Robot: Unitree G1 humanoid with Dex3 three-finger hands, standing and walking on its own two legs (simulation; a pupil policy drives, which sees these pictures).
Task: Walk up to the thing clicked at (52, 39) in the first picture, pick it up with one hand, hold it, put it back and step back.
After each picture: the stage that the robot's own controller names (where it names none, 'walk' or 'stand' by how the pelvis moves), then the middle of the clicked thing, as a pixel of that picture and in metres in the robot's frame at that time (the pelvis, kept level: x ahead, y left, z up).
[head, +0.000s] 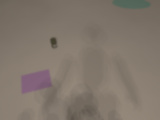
stand; (53, 43) +1.37 +0.31 -0.72
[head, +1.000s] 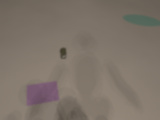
walk; (63, 53) +1.28 +0.12 -0.70
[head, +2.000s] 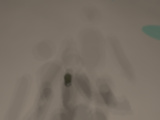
walk; (67, 80) +0.81 +0.09 -0.70
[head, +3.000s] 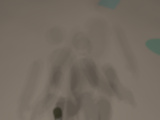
walk; (57, 114) +0.50 +0.17 -0.70
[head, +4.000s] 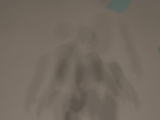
stand; out of the picture +0.38 +0.14 -0.70
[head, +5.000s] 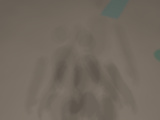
stand; out of the picture +0.34 +0.15 -0.72
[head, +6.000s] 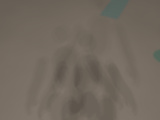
stand; out of the picture +0.34 +0.16 -0.73
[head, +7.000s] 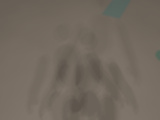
stand; out of the picture +0.33 +0.15 -0.73
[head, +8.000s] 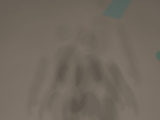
stand; out of the picture +0.34 +0.15 -0.73
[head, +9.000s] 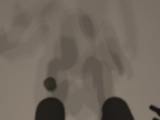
go down; (50, 85) +0.39 +0.16 -0.46
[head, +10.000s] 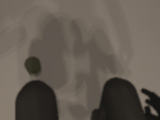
go down; (33, 67) +0.42 +0.20 -0.31
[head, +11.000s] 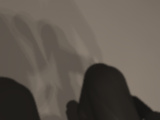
close in; out of the picture +0.40 +0.24 -0.23
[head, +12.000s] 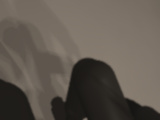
close; out of the picture +0.40 +0.25 -0.22
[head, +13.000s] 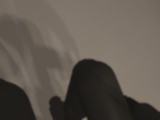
close; out of the picture +0.40 +0.26 -0.22
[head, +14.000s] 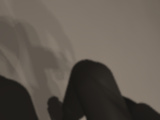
lift; out of the picture +0.37 +0.25 -0.23
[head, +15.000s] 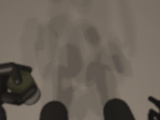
lift; (26, 89) +0.32 +0.19 -0.02
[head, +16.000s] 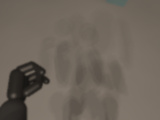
go down; out of the picture +0.20 +0.10 -0.69
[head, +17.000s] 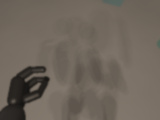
stand; out of the picture +0.20 +0.11 -0.70
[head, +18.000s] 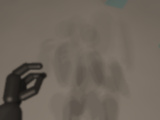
stand; out of the picture +0.20 +0.10 -0.70
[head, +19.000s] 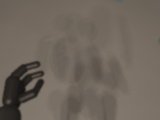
stand; out of the picture +0.20 +0.11 -0.69
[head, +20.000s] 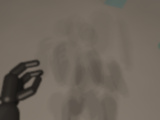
stand; out of the picture +0.20 +0.10 -0.70
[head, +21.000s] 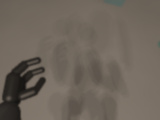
stand; out of the picture +0.20 +0.10 -0.69
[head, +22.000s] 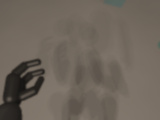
stand; out of the picture +0.20 +0.11 -0.70
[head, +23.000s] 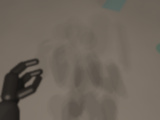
stand; out of the picture +0.19 +0.11 -0.71
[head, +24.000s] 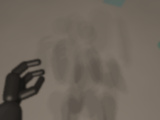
stand; out of the picture +0.19 +0.11 -0.70
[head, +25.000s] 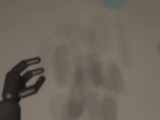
stand; out of the picture +0.20 +0.11 -0.70
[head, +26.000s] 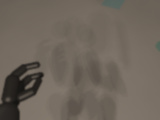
stand; out of the picture +0.20 +0.11 -0.70
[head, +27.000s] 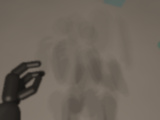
stand; out of the picture +0.19 +0.11 -0.70
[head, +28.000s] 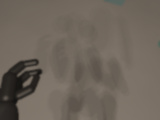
stand; out of the picture +0.19 +0.11 -0.70
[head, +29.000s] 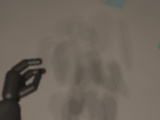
stand; out of the picture +0.19 +0.11 -0.70
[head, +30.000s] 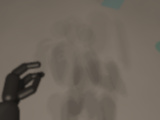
stand; out of the picture +0.19 +0.11 -0.71
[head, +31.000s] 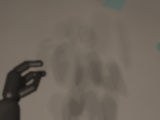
stand; out of the picture +0.20 +0.11 -0.71
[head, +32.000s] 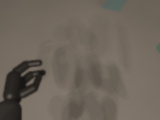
stand; out of the picture +0.20 +0.11 -0.70
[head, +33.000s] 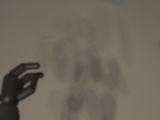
stand; out of the picture +0.19 +0.11 -0.70
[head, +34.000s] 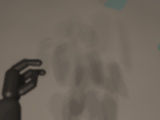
stand; out of the picture +0.19 +0.11 -0.71
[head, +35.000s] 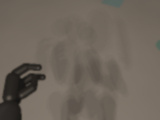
stand; out of the picture +0.19 +0.11 -0.70
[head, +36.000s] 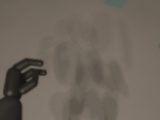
stand; out of the picture +0.19 +0.11 -0.70
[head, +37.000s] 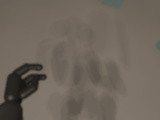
close; out of the picture +0.20 +0.10 -0.70
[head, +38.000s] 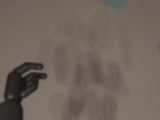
stand; out of the picture +0.19 +0.11 -0.71
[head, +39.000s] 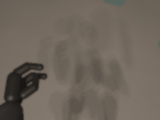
stand; out of the picture +0.20 +0.11 -0.70
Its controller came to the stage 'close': yes
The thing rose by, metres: 0.49
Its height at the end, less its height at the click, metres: -0.02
